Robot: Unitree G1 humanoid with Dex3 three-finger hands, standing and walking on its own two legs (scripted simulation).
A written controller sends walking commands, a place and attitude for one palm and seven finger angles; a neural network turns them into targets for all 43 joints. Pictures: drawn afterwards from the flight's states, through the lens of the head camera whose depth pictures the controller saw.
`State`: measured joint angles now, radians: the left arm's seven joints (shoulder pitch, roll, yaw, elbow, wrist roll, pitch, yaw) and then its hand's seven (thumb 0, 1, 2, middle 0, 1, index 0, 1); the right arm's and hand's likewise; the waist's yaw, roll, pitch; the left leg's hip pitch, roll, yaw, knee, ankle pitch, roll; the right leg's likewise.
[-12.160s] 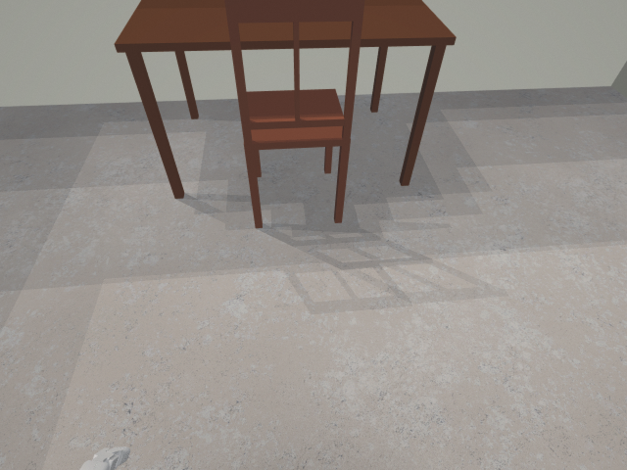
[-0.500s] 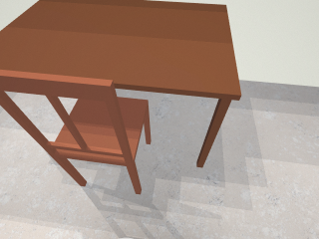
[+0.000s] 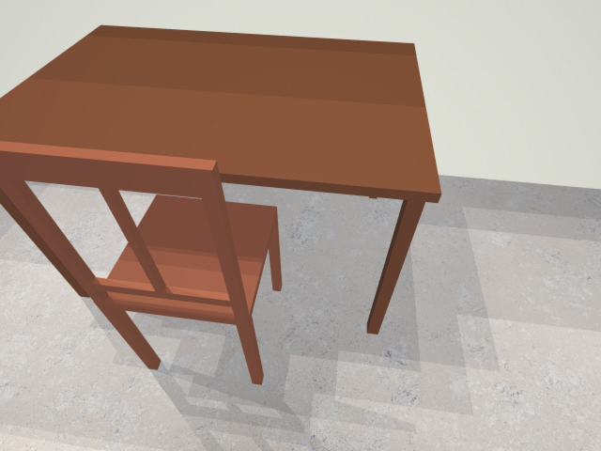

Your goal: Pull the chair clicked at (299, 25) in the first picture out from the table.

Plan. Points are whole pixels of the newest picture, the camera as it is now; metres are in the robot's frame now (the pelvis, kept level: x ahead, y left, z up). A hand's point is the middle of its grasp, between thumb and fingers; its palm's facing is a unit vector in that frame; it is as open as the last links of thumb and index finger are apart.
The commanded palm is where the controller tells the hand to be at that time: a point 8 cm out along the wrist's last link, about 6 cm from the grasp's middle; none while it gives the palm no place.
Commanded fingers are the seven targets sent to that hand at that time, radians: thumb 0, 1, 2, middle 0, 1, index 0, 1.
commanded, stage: come to a stop and stand still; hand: left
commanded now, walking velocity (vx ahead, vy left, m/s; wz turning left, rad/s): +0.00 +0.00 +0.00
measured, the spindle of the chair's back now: (137, 244) +0.48 +0.36 -0.08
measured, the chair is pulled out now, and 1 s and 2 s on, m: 0.00 0.00 0.00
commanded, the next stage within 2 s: look again from close up in 0.14 s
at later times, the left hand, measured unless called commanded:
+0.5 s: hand out of the picture +0.04 +0.22 -0.18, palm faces +0.02 -0.97 -0.25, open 7.4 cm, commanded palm none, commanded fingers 0.00 0.90 0.90 -0.20 -0.30 -0.20 -0.30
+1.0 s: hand out of the picture +0.00 +0.24 -0.18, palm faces +0.00 -0.98 -0.20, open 7.4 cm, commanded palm none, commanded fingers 0.00 0.90 0.90 -0.20 -0.30 -0.20 -0.30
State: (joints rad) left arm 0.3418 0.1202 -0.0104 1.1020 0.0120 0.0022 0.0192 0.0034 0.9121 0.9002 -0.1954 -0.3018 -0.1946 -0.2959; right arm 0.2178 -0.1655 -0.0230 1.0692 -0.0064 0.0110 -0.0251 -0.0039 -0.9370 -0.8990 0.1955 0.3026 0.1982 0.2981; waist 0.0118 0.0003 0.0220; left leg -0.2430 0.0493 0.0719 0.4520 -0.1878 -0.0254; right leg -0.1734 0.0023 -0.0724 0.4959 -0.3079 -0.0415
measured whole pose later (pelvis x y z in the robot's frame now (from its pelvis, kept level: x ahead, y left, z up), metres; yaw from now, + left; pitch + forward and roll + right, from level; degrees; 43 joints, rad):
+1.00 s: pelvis +0.00 +0.06 +0.00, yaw -1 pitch -2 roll +0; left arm 0.32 0.18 -0.01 1.03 0.02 0.01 0.03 0.00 0.91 0.90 -0.20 -0.30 -0.20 -0.30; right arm 0.24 -0.18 -0.01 1.04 -0.01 0.00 -0.01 0.00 -0.91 -0.90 0.20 0.30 0.20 0.30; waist 0.00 -0.01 0.04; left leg -0.25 -0.01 0.12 0.49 -0.21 0.06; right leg -0.16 -0.06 -0.03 0.47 -0.28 0.05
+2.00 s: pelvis -0.01 +0.05 +0.00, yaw -1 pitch -1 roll +0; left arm 0.35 0.12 -0.01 1.09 0.02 -0.01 0.04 0.00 0.91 0.90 -0.20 -0.30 -0.19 -0.30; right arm 0.29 -0.14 -0.02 1.12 0.00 0.01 -0.01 0.00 -0.91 -0.90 0.19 0.30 0.20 0.30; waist -0.01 0.01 0.03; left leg -0.25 0.01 0.11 0.45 -0.18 0.04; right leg -0.18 -0.04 -0.03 0.46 -0.26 0.02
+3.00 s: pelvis -0.01 +0.04 -0.01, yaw +2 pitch +0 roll +0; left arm 0.36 0.19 0.02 0.23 -0.14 -0.08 0.04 0.02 0.87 0.88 -0.19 -0.29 -0.19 -0.29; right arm 0.31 -0.23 0.02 0.83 0.03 -0.26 -0.05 0.01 -0.91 -0.90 0.20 0.30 0.20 0.30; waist -0.02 0.01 0.01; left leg -0.33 -0.01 0.07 0.55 -0.22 0.04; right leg -0.24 -0.07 -0.08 0.57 -0.33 0.02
